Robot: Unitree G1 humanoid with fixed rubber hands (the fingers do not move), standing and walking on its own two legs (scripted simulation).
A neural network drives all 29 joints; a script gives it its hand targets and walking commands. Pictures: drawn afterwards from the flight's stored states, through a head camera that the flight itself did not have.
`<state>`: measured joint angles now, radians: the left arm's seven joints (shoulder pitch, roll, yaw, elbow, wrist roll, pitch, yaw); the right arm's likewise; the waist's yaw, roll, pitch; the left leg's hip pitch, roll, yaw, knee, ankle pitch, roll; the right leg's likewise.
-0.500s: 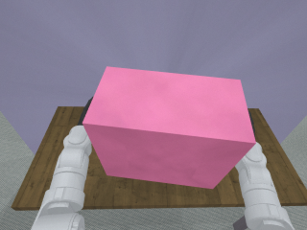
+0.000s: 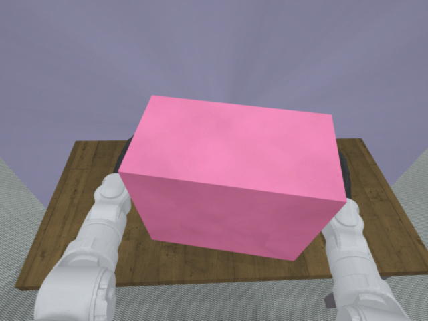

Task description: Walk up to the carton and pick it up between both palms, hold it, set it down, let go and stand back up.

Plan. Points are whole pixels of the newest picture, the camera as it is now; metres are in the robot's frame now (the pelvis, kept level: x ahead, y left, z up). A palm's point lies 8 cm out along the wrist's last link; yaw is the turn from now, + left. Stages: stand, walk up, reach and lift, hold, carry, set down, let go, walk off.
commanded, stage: set down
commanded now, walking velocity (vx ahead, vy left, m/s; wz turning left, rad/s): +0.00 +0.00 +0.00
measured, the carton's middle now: (229, 185) +0.37 -0.02 +0.04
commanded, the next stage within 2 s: none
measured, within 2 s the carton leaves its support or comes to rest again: neither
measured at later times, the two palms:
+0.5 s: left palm (134, 171) +0.42 +0.18 +0.03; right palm (331, 198) +0.35 -0.23 +0.03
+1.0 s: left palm (137, 178) +0.42 +0.18 -0.01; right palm (323, 206) +0.35 -0.22 -0.01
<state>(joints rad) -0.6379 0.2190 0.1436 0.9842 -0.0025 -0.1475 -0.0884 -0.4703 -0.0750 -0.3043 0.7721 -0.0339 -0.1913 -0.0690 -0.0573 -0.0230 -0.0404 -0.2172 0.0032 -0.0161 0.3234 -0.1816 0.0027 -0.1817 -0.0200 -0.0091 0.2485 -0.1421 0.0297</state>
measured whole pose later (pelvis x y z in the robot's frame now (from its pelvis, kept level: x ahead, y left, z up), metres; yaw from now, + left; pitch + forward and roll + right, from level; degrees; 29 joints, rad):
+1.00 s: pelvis +0.00 +0.01 -0.01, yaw +1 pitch +20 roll -2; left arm -0.87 0.29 0.04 1.48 -0.07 -0.48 -0.08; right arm -0.59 -0.07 -0.38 1.04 -0.10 -0.40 -0.08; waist -0.13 0.03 -0.15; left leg -0.61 0.01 -0.04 0.48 -0.21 0.01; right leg -0.53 -0.02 -0.05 0.34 -0.15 0.04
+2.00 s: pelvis -0.03 +0.02 -0.04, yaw -2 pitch +29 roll -3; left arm -1.02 0.31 -0.05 1.62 -0.18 -0.53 -0.07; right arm -0.80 -0.14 -0.35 1.32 0.00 -0.49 -0.06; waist -0.12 0.04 -0.23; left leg -0.95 0.02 -0.01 0.70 -0.26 0.02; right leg -0.89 -0.01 -0.03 0.57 -0.19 0.05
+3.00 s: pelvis -0.05 +0.00 -0.06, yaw -1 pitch +24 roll -2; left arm -1.07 0.51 -0.32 1.41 -0.54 -0.19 -0.10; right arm -0.84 -0.32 0.04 1.08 0.46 -0.10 -0.09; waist -0.17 0.03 -0.23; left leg -0.94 0.01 -0.04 0.84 -0.31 0.00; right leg -0.91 -0.01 -0.03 0.77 -0.27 0.03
